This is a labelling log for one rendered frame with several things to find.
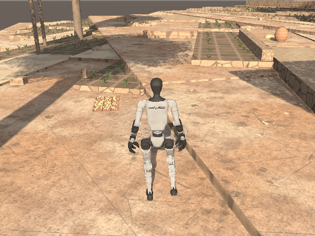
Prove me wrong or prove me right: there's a left robot forearm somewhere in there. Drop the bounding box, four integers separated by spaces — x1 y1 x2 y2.
129 120 139 143

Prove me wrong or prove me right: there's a robot right upper arm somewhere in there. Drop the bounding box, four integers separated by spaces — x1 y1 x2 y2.
167 99 180 126

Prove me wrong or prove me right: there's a robot left hand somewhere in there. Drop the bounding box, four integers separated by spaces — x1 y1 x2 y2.
128 141 139 153

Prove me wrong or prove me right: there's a robot right hand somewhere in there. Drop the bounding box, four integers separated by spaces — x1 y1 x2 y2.
175 139 187 150

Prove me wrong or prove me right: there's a left robot thigh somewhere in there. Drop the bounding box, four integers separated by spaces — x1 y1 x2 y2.
141 137 152 171

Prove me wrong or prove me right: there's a robot left upper arm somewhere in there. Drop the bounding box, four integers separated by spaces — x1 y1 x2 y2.
134 99 147 127

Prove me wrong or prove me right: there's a right robot forearm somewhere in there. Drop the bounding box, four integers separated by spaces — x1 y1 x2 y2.
176 119 186 140

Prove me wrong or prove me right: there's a right robot shin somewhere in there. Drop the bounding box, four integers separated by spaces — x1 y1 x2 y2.
168 156 175 189

